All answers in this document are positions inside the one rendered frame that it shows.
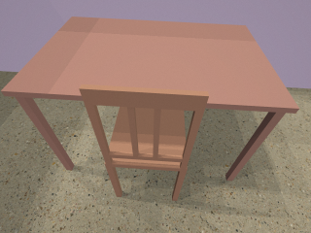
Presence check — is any chair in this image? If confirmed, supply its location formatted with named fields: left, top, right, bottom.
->
left=79, top=84, right=209, bottom=201

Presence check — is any table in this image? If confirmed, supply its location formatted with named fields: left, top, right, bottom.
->
left=1, top=17, right=299, bottom=182

